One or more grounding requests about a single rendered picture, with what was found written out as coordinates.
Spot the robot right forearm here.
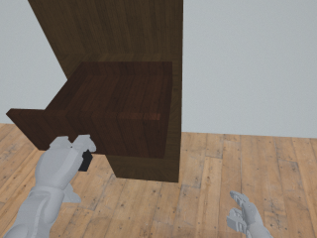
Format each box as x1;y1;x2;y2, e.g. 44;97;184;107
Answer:
246;223;273;238

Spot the right robot hand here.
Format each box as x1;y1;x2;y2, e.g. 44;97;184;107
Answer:
226;190;264;234

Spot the handle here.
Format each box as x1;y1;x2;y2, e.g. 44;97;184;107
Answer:
71;137;93;172

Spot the left robot hand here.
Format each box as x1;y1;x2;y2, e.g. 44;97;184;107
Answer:
35;134;96;203

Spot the cabinet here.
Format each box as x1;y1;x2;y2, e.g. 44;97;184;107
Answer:
28;0;183;183

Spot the drawer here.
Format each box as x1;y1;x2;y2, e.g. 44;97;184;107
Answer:
6;61;173;159

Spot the robot left forearm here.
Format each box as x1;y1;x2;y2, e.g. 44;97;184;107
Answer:
3;184;65;238

